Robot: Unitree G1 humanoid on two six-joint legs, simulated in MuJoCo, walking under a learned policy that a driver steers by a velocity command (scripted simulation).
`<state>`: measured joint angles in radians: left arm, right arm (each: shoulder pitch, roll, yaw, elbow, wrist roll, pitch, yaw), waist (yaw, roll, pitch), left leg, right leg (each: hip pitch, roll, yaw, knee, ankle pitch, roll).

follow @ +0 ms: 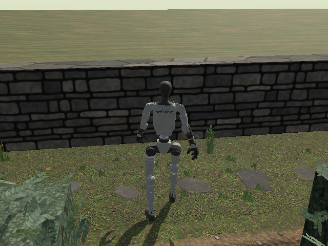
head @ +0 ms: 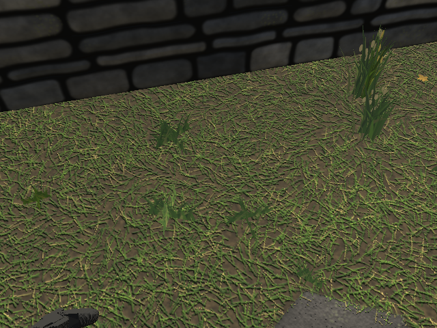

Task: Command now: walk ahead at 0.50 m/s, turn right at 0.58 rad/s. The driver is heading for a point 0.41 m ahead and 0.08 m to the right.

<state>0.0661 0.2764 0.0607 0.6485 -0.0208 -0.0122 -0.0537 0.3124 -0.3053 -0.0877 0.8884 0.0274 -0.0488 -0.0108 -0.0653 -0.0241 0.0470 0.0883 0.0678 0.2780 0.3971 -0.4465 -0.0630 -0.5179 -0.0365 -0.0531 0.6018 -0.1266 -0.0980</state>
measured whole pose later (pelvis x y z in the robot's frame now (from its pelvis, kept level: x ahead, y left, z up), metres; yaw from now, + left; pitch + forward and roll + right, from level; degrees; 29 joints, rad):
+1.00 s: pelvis +0.38 -0.03 +0.02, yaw -18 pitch -1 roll +1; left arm 0.22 0.24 0.04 0.77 0.02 0.01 0.03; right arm 0.14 -0.24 -0.01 0.89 -0.02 -0.02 0.01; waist -0.01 0.01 0.02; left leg -0.26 -0.01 0.02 0.51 -0.23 0.01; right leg -0.23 -0.02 0.06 0.55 -0.30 0.03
